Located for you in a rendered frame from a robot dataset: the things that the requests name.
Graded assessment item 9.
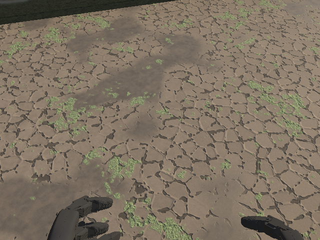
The robot left hand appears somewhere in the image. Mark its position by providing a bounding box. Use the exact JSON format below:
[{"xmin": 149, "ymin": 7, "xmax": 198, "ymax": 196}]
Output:
[{"xmin": 46, "ymin": 195, "xmax": 121, "ymax": 240}]

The robot right hand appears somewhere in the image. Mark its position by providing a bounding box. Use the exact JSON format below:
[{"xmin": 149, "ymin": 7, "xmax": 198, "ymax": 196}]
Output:
[{"xmin": 241, "ymin": 215, "xmax": 304, "ymax": 240}]

